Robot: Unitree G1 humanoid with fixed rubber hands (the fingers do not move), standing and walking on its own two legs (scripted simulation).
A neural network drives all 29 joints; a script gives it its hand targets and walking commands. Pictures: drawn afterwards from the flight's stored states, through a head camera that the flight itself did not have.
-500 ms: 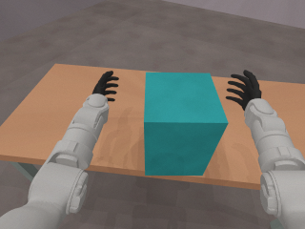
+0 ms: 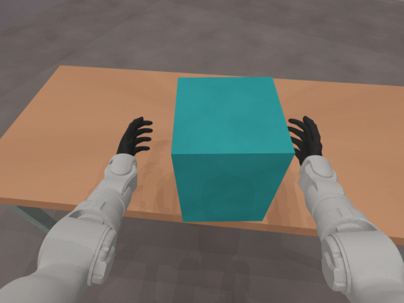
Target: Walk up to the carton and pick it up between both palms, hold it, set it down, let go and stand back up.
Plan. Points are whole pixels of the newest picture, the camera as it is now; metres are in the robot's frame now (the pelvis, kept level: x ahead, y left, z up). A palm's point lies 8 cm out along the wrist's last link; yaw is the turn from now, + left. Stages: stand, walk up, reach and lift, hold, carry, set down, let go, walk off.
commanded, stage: reach and lift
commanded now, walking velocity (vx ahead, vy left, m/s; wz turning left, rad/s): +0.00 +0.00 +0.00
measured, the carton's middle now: (223, 155) +0.44 -0.02 +0.02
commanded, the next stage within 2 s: none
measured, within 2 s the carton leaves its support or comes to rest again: leaves its support in 1.96 s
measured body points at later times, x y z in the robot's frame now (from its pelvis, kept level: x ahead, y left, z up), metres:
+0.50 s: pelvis +0.00 -0.01 +0.00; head +0.06 +0.00 +0.44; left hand +0.43 +0.16 +0.05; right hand +0.44 -0.17 +0.06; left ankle +0.00 +0.13 -0.73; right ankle +0.01 -0.11 -0.73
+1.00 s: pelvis +0.00 +0.00 +0.00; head +0.07 -0.02 +0.44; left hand +0.44 +0.13 +0.05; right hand +0.44 -0.16 +0.05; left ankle +0.00 +0.13 -0.73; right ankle +0.01 -0.11 -0.73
